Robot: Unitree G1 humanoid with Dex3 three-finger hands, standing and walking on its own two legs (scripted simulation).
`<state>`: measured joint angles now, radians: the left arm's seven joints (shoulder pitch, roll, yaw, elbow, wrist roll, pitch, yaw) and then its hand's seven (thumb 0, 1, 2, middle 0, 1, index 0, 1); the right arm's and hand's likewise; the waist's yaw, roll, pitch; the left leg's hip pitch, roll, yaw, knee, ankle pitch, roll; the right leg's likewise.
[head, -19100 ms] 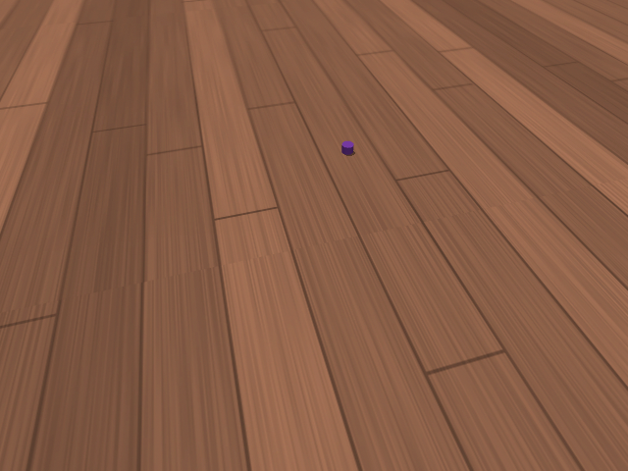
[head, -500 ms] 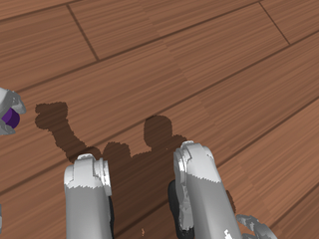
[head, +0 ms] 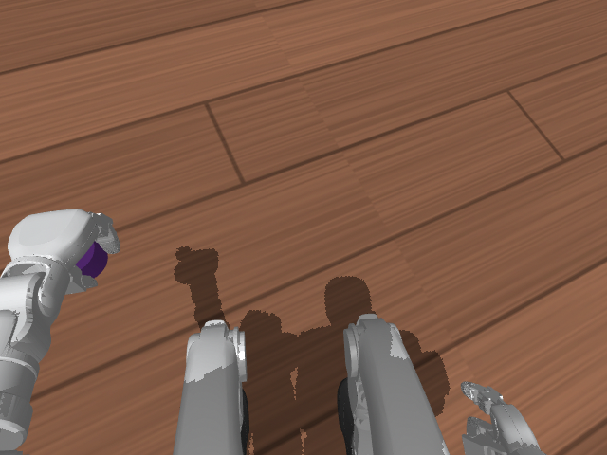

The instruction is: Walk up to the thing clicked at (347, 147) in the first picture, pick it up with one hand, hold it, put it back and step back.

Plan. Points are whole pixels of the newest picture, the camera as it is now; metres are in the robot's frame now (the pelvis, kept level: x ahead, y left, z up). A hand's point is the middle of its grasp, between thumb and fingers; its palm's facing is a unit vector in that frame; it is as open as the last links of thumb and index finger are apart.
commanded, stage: lift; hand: left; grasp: from above
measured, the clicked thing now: (77, 256) +0.40 +0.32 -0.11
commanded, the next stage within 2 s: hold in 0.86 s
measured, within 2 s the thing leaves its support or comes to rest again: neither
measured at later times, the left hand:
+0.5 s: hand (17, 248) +0.34 +0.26 +0.09, palm faces -0.46 -0.11 -0.88, open 6.9 cm
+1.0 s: hand out of the picture +0.36 +0.24 +0.17, palm faces -0.46 -0.11 -0.88, open 6.9 cm
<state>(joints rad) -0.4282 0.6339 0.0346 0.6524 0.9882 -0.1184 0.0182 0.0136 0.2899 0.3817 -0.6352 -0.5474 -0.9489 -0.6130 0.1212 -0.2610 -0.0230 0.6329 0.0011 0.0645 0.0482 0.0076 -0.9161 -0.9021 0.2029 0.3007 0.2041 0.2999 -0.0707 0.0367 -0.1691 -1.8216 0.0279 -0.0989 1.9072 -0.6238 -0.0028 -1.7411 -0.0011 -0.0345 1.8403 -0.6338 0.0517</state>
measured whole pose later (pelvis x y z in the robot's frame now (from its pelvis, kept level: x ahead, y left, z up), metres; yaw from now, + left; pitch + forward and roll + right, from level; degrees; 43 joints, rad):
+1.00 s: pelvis +0.06 +0.00 +0.25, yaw +2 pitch +9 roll -1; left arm -0.28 0.40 -0.18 0.78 0.98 0.01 0.10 0.01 0.30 0.36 -0.61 -0.58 -0.95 -0.62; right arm 0.25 -0.24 -0.04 0.73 0.04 -0.01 -0.04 0.01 -0.91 -0.90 0.20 0.30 0.20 0.30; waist -0.04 0.04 -0.08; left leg -0.63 0.04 0.02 0.83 -0.37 -0.01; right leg -0.61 -0.01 0.03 0.81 -0.36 0.03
